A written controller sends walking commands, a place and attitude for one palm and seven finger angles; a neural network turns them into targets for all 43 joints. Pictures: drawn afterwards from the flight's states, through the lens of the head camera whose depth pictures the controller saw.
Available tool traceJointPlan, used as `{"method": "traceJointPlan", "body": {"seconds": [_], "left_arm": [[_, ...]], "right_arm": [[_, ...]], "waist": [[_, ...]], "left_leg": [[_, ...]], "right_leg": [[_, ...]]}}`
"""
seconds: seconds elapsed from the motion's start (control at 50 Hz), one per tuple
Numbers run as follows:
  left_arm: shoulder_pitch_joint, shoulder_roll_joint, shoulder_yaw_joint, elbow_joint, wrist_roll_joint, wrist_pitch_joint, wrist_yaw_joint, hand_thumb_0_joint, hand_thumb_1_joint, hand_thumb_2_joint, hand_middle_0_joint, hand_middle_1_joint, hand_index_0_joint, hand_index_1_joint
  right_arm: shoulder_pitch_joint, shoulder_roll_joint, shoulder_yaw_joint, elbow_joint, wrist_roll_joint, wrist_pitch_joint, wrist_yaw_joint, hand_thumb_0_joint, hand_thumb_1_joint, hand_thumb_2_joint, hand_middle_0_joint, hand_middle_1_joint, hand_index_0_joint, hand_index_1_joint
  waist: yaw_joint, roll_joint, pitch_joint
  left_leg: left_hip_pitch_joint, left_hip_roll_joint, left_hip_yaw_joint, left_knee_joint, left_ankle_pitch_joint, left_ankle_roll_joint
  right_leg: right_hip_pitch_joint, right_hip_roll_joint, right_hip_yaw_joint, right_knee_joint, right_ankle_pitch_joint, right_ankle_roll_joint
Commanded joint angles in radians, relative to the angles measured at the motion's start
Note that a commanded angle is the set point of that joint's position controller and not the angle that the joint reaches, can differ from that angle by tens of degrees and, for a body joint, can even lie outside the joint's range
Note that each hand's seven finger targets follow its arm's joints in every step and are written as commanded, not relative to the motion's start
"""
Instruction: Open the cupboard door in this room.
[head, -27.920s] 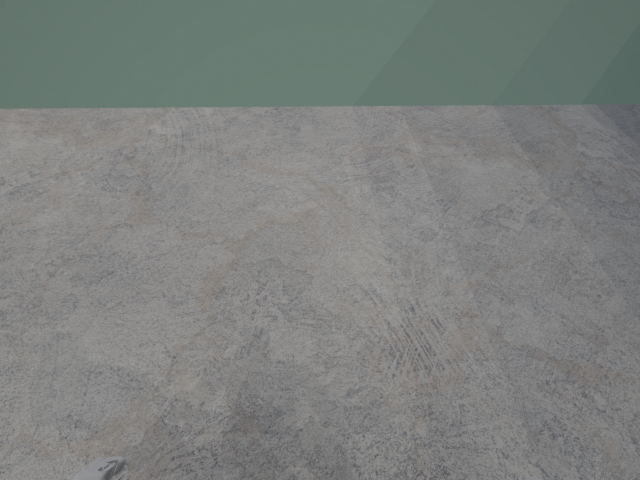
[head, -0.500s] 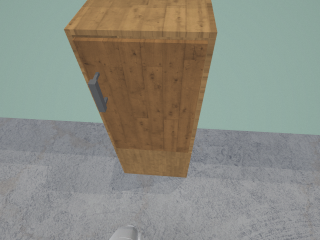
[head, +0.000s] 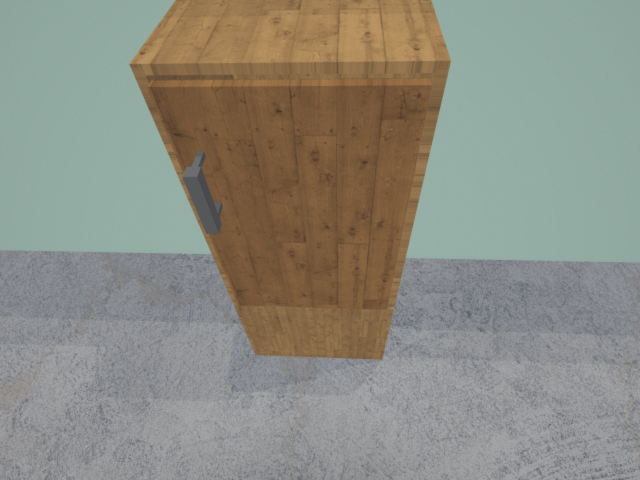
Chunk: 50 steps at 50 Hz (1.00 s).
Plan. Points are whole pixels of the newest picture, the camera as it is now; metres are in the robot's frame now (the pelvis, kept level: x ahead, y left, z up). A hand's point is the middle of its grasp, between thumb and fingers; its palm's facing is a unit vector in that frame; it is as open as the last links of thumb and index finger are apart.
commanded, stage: come to a stop and stand still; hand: left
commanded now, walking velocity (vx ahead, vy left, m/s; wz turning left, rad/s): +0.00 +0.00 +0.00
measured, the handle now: (206, 193) +0.51 +0.22 +0.04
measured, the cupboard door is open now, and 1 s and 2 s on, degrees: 0 0 0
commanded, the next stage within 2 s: look again from close up in 0.48 s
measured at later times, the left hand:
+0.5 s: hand out of the picture +0.02 +0.19 -0.16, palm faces -0.02 -0.98 -0.20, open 7.3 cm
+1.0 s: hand out of the picture +0.01 +0.20 -0.17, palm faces -0.02 -0.99 -0.15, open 7.3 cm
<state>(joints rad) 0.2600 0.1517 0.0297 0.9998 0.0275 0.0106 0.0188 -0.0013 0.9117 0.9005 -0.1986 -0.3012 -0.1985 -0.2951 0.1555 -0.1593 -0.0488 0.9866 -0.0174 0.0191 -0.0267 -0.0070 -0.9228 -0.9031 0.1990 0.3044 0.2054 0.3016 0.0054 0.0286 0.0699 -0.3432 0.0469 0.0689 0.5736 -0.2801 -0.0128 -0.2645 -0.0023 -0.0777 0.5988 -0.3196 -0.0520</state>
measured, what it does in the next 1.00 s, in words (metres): steps on the spot: left foot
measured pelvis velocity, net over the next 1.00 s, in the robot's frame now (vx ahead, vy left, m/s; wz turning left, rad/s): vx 0.01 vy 0.04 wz -0.03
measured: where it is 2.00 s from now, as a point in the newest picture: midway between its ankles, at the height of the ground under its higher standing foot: outside the picture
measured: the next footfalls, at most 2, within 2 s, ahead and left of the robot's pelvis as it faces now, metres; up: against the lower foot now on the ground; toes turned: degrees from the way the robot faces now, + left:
left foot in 0.20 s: +0.02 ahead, +0.11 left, +0.00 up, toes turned +2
right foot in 1.64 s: +0.05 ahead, -0.11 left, +0.00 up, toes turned +0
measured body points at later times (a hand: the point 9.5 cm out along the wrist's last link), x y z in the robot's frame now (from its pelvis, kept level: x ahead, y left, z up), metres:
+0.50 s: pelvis -0.02 +0.01 +0.01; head -0.02 +0.02 +0.46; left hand +0.02 +0.24 -0.14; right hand -0.02 -0.21 -0.15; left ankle -0.01 +0.11 -0.73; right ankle -0.01 -0.08 -0.73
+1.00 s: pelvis +0.01 +0.04 +0.01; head +0.02 +0.05 +0.46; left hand +0.01 +0.25 -0.16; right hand +0.01 -0.19 -0.14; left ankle -0.01 +0.11 -0.73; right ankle -0.01 -0.08 -0.73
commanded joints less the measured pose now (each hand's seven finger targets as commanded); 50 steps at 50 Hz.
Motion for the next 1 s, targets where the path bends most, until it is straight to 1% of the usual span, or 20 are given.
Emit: {"method": "traceJointPlan", "body": {"seconds": [0.0,0.02,0.04,0.06,0.08,0.1,0.12,0.14,0.16,0.18,0.2,0.22,0.24,0.26,0.28,0.34,0.38,0.48,0.66,0.98], "left_arm": [[0.082,0.177,0.023,-0.095,0.002,-0.041,0.053,0.0,0.9,0.9,-0.2,-0.3,-0.2,-0.3],[0.072,0.17,0.029,-0.12,0.006,-0.047,0.052,0.0,0.9,0.9,-0.2,-0.3,-0.2,-0.3],[0.085,0.172,0.029,-0.123,0.01,-0.05,0.052,0.0,0.9,0.9,-0.2,-0.3,-0.2,-0.3],[0.083,0.169,0.027,-0.123,0.008,-0.054,0.052,0.0,0.9,0.9,-0.2,-0.3,-0.2,-0.3],[0.082,0.171,0.021,-0.122,0.007,-0.051,0.049,0.0,0.9,0.9,-0.2,-0.3,-0.2,-0.3],[0.068,0.167,0.013,-0.117,0.002,-0.046,0.046,0.0,0.9,0.9,-0.2,-0.3,-0.2,-0.3],[0.045,0.16,0.007,-0.115,-0.004,-0.042,0.044,0.0,0.9,0.9,-0.2,-0.3,-0.2,-0.3],[0.025,0.156,0.001,-0.115,-0.009,-0.038,0.041,0.0,0.9,0.9,-0.2,-0.3,-0.2,-0.3],[0.026,0.139,-0.002,-0.11,-0.012,-0.038,0.038,0.0,0.9,0.9,-0.2,-0.3,-0.2,-0.3],[0.039,0.124,-0.005,-0.11,-0.017,-0.036,0.033,0.0,0.9,0.9,-0.2,-0.3,-0.2,-0.3],[0.039,0.127,-0.003,-0.11,-0.016,-0.034,0.032,0.0,0.9,0.9,-0.2,-0.3,-0.2,-0.3],[0.02,0.135,-0.005,-0.098,-0.015,-0.026,0.029,0.0,0.9,0.9,-0.2,-0.3,-0.2,-0.3],[0.028,0.138,-0.008,-0.089,-0.015,-0.024,0.026,0.0,0.9,0.9,-0.2,-0.3,-0.2,-0.3],[0.043,0.139,-0.009,-0.084,-0.013,-0.027,0.025,0.0,0.9,0.9,-0.2,-0.3,-0.2,-0.3],[0.05,0.141,-0.011,-0.073,-0.016,-0.028,0.023,0.0,0.9,0.9,-0.2,-0.3,-0.2,-0.3],[0.047,0.141,-0.016,-0.06,-0.016,-0.029,0.018,0.0,0.9,0.9,-0.2,-0.3,-0.2,-0.3],[0.042,0.139,-0.019,-0.056,-0.015,-0.029,0.018,0.0,0.9,0.9,-0.2,-0.3,-0.2,-0.3],[0.063,0.131,-0.023,-0.032,-0.017,-0.034,0.017,0.0,0.9,0.9,-0.2,-0.3,-0.2,-0.3],[0.089,0.104,-0.035,0.032,-0.017,-0.04,0.02,0.0,0.9,0.9,-0.2,-0.3,-0.2,-0.3],[0.095,0.085,-0.036,0.075,-0.013,-0.031,0.026,0.0,0.9,0.9,-0.2,-0.3,-0.2,-0.3]], "right_arm": [[0.029,-0.076,-0.011,-0.1,0.0,-0.006,0.021,0.0,-0.9,-0.9,0.2,0.3,0.2,0.3],[0.037,-0.076,-0.01,-0.118,0.007,-0.012,0.024,0.0,-0.9,-0.9,0.2,0.3,0.2,0.3],[0.025,-0.062,-0.005,-0.125,0.011,-0.016,0.022,0.0,-0.9,-0.9,0.2,0.3,0.2,0.3],[0.023,-0.048,0.006,-0.127,0.01,-0.017,0.024,0.0,-0.9,-0.9,0.2,0.3,0.2,0.3],[0.032,-0.034,0.011,-0.123,0.011,-0.017,0.021,0.0,-0.9,-0.9,0.2,0.3,0.2,0.3],[0.059,-0.038,0.013,-0.11,0.012,-0.015,0.017,0.0,-0.9,-0.9,0.2,0.3,0.2,0.3],[0.101,-0.051,0.015,-0.094,0.011,-0.013,0.014,0.0,-0.9,-0.9,0.2,0.3,0.2,0.3],[0.133,-0.065,0.016,-0.074,0.009,-0.015,0.015,0.0,-0.9,-0.9,0.2,0.3,0.2,0.3],[0.155,-0.083,0.016,-0.062,0.005,-0.024,0.015,0.0,-0.9,-0.9,0.2,0.3,0.2,0.3],[0.143,-0.111,0.02,-0.062,-0.002,-0.03,0.014,0.0,-0.9,-0.9,0.2,0.3,0.2,0.3],[0.129,-0.117,0.025,-0.064,-0.004,-0.028,0.012,0.0,-0.9,-0.9,0.2,0.3,0.2,0.3],[0.12,-0.109,0.03,-0.052,-0.005,-0.029,0.012,0.0,-0.9,-0.9,0.2,0.3,0.2,0.3],[0.114,-0.109,0.034,-0.048,-0.006,-0.029,0.012,0.0,-0.9,-0.9,0.2,0.3,0.2,0.3],[0.124,-0.105,0.037,-0.039,-0.004,-0.034,0.011,0.0,-0.9,-0.9,0.2,0.3,0.2,0.3],[0.128,-0.11,0.041,-0.034,-0.005,-0.035,0.01,0.0,-0.9,-0.9,0.2,0.3,0.2,0.3],[0.152,-0.113,0.043,-0.019,-0.006,-0.032,0.01,0.0,-0.9,-0.9,0.2,0.3,0.2,0.3],[0.166,-0.11,0.046,-0.003,-0.006,-0.031,0.011,0.0,-0.9,-0.9,0.2,0.3,0.2,0.3],[0.185,-0.105,0.054,0.03,-0.003,-0.039,0.009,0.0,-0.9,-0.9,0.2,0.3,0.2,0.3],[0.201,-0.091,0.058,0.086,0.006,-0.052,0.001,0.0,-0.9,-0.9,0.2,0.3,0.2,0.3],[0.18,-0.092,0.053,0.115,0.008,-0.061,-0.011,0.0,-0.9,-0.9,0.2,0.3,0.2,0.3]], "waist": [[-0.005,-0.206,-0.166],[-0.007,-0.161,-0.182],[0.003,-0.143,-0.17],[0.004,-0.071,-0.156],[0.0,-0.084,-0.131],[-0.011,-0.132,-0.1],[-0.029,-0.145,-0.081],[-0.045,-0.125,-0.044],[-0.039,-0.058,-0.03],[-0.02,0.021,-0.017],[-0.009,0.006,0.006],[-0.012,0.074,0.024],[-0.005,0.083,0.039],[0.003,0.085,0.023],[0.004,0.061,-0.003],[-0.004,-0.054,0.012],[-0.01,-0.049,0.036],[-0.007,-0.021,0.001],[-0.007,-0.024,-0.02],[-0.005,-0.017,-0.012]], "left_leg": [[-0.094,-0.007,-0.053,0.333,-0.097,0.011],[-0.116,-0.023,-0.041,0.326,-0.136,0.016],[-0.114,-0.031,-0.033,0.293,-0.164,0.019],[-0.068,-0.025,-0.023,0.22,-0.158,0.022],[-0.024,-0.043,-0.014,0.15,-0.132,0.021],[0.033,-0.046,-0.009,0.08,-0.103,0.022],[0.106,-0.04,-0.016,-0.003,-0.057,0.026],[0.157,-0.023,-0.034,-0.086,-0.012,0.03],[0.179,0.018,-0.075,-0.142,0.042,0.045],[0.142,0.071,-0.133,-0.161,0.1,0.07],[0.081,0.085,-0.141,-0.169,0.049,0.077],[0.042,0.069,-0.158,-0.205,-0.007,0.072],[0.02,0.068,-0.164,-0.23,-0.049,0.072],[0.012,0.07,-0.165,-0.241,-0.044,0.074],[0.02,0.064,-0.162,-0.24,-0.052,0.071],[0.026,0.042,-0.131,-0.229,-0.091,0.061],[0.037,0.04,-0.128,-0.236,-0.095,0.06],[0.043,0.044,-0.131,-0.239,-0.064,0.062],[0.097,0.062,-0.129,-0.232,0.073,0.067],[0.152,0.071,-0.129,-0.232,0.225,0.078]], "right_leg": [[0.162,-0.235,0.295,-0.2,0.676,-0.065],[0.213,-0.227,0.265,-0.169,0.755,-0.108],[0.223,-0.231,0.245,-0.152,0.81,-0.125],[0.208,-0.233,0.221,-0.146,0.788,-0.129],[0.17,-0.207,0.208,-0.157,0.722,-0.12],[0.11,-0.189,0.196,-0.183,0.582,-0.105],[0.034,-0.173,0.195,-0.209,0.391,-0.084],[-0.036,-0.15,0.191,-0.218,0.212,-0.054],[-0.055,-0.121,0.171,-0.205,0.127,-0.025],[-0.05,-0.086,0.163,-0.213,0.084,0.0],[-0.027,-0.078,0.163,-0.242,0.029,0.005],[-0.003,-0.073,0.153,-0.231,-0.012,0.0],[0.01,-0.062,0.152,-0.227,-0.019,0.0],[0.048,-0.066,0.148,-0.23,0.016,0.0],[0.071,-0.069,0.154,-0.233,0.019,-0.002],[0.044,-0.088,0.181,-0.28,-0.082,-0.006],[0.01,-0.088,0.184,-0.29,-0.109,-0.007],[0.042,-0.09,0.181,-0.27,-0.048,-0.009],[0.073,-0.09,0.154,-0.225,0.125,-0.002],[0.084,-0.092,0.131,-0.194,0.204,0.015]]}}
